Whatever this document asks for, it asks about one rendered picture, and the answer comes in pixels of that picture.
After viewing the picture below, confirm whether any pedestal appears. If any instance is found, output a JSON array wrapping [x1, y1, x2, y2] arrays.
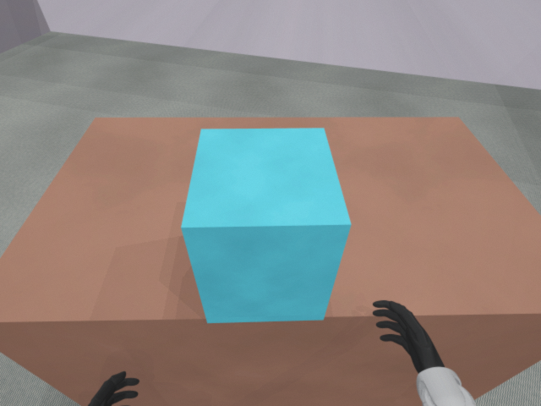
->
[[0, 117, 541, 406]]

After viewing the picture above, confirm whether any left robot hand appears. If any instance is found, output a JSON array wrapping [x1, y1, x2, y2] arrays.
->
[[88, 371, 139, 406]]

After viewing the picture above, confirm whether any robot right forearm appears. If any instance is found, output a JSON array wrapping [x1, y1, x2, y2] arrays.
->
[[417, 367, 476, 406]]

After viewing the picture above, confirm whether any carton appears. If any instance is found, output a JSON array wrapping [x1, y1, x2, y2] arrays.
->
[[181, 128, 352, 323]]

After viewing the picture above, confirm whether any right robot hand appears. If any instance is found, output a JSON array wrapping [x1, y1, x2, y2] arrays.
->
[[373, 300, 445, 373]]

